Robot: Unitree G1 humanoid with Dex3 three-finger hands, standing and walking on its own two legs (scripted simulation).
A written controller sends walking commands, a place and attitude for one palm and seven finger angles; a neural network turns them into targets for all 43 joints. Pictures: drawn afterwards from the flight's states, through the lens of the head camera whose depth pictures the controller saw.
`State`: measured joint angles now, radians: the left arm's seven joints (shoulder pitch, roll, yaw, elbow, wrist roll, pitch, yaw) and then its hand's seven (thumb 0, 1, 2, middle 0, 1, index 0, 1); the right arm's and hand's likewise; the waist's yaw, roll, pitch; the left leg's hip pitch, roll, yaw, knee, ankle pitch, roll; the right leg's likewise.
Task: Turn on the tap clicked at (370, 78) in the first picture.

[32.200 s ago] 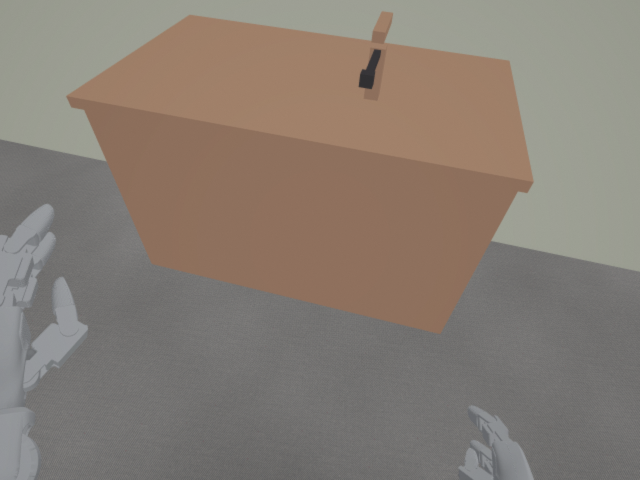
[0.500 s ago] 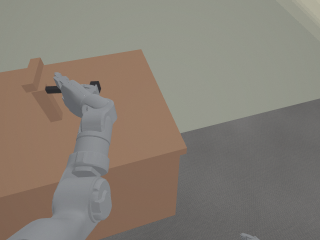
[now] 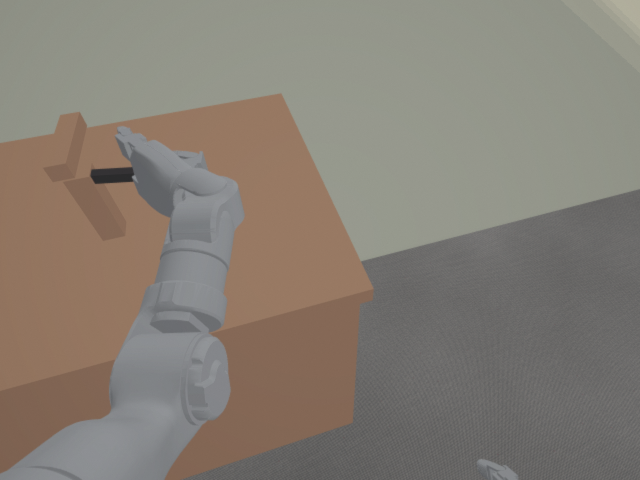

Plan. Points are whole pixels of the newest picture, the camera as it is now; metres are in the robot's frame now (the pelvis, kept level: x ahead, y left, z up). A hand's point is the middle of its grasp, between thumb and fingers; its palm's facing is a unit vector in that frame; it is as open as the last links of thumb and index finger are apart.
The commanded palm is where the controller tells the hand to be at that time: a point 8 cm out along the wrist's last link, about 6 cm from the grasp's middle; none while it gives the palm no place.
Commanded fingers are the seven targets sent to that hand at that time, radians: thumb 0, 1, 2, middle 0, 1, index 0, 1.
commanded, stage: lift the hand up off the lever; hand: left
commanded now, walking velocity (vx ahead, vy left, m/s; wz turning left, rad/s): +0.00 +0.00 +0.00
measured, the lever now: (189, 171) +0.52 +0.20 +0.13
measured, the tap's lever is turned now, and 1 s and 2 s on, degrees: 76 76 76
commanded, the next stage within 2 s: draw the hand back beside the body in 0.60 s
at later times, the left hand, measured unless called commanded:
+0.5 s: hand (188, 156) +0.45 +0.16 +0.20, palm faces +0.76 -0.65 -0.08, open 7.8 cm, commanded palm +0.40 +0.19 +0.21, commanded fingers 0.00 0.90 0.90 -0.15 -0.15 -0.15 -0.15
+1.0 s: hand (178, 205) +0.39 +0.17 +0.18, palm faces +0.30 -0.95 -0.08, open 7.8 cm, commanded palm +0.34 +0.21 +0.20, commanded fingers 0.00 0.90 0.90 -0.17 -0.20 -0.17 -0.20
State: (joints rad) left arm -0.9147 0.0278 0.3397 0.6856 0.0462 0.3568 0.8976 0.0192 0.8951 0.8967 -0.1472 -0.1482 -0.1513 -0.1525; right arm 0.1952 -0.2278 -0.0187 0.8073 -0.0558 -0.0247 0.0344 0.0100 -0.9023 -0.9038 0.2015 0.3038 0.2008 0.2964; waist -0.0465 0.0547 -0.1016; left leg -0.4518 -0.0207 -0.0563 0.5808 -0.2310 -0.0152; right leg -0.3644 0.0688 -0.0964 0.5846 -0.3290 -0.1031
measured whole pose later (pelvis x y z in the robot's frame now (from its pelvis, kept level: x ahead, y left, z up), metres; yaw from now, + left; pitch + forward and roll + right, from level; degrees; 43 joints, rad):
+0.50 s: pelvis +0.01 +0.00 +0.01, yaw +0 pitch +4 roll +1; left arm -0.81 0.02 0.32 0.53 0.02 0.43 0.86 0.02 0.89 0.90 -0.15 -0.15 -0.15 -0.15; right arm 0.16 -0.24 -0.02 0.80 -0.04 -0.01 0.02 0.01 -0.90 -0.90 0.20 0.30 0.20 0.30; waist -0.02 0.05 -0.10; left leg -0.35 -0.02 -0.05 0.52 -0.23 -0.02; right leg -0.27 0.07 -0.09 0.52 -0.32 -0.10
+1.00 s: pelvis +0.01 +0.00 +0.01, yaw -4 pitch -3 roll +1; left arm -0.31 0.22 0.21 0.20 -0.12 0.28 0.24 0.02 0.89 0.90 -0.16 -0.17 -0.16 -0.17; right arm 0.20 -0.24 0.01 0.66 0.03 0.09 -0.05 0.01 -0.90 -0.90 0.20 0.30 0.20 0.30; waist -0.04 0.04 -0.06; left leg -0.17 0.00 0.01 0.43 -0.21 -0.01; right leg -0.10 0.09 -0.02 0.42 -0.27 -0.10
